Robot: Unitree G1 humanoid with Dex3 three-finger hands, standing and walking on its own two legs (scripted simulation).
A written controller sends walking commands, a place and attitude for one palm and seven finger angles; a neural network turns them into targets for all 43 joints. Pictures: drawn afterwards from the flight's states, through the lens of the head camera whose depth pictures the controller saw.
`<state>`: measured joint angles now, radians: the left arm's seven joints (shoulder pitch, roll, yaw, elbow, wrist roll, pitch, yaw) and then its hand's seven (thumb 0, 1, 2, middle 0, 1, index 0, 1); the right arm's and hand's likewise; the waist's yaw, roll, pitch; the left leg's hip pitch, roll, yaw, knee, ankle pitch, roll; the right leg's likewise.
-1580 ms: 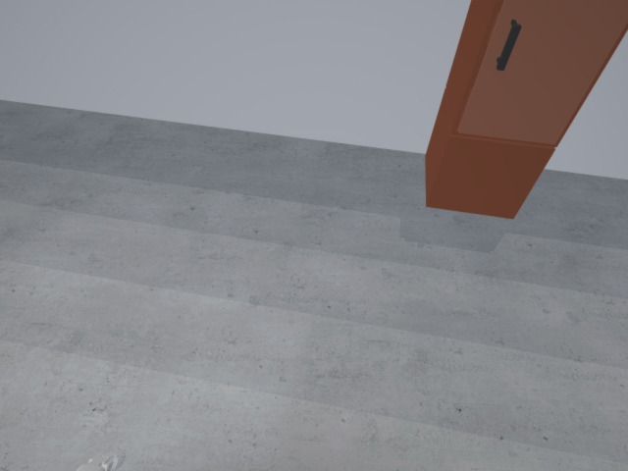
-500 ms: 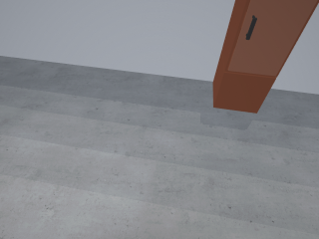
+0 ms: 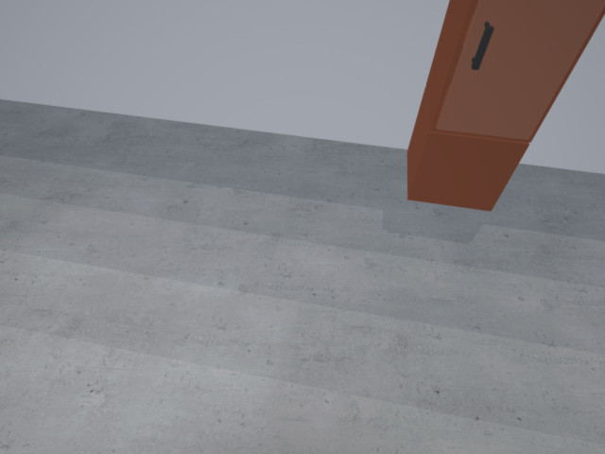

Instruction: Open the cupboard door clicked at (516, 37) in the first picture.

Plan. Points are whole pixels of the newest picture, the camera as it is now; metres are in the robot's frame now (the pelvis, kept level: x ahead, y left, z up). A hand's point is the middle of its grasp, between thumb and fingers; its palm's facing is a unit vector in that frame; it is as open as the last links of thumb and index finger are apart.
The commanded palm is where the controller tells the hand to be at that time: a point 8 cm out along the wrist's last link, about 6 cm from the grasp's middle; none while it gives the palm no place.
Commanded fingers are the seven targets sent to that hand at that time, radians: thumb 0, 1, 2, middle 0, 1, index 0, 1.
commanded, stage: walk to a spot facing it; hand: left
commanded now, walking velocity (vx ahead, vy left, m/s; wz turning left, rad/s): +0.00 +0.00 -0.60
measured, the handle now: (481, 45) +1.32 -0.51 -0.01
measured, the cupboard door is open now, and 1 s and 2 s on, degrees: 0 0 0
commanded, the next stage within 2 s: none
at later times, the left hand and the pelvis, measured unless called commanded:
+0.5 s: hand out of the picture +0.06 +0.16 -0.17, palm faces -0.18 -0.95 -0.25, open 7.4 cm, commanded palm none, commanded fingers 0.00 0.90 0.90 -0.20 -0.30 -0.20 -0.30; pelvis -0.03 -0.02 -0.01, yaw -13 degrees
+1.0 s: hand (192, 433) +0.18 +0.19 -0.17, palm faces -0.44 -0.87 -0.20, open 7.4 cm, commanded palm none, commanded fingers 0.00 0.90 0.90 -0.20 -0.30 -0.20 -0.30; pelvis +0.01 +0.03 +0.00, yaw -30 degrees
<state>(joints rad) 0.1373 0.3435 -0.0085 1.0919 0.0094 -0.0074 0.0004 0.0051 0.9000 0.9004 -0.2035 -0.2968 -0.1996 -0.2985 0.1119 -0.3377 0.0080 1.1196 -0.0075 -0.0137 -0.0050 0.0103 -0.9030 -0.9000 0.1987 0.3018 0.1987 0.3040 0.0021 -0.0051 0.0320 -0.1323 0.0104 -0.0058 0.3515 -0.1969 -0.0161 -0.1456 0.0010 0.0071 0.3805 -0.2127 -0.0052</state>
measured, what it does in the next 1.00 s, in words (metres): steps on the spot, turning right: left foot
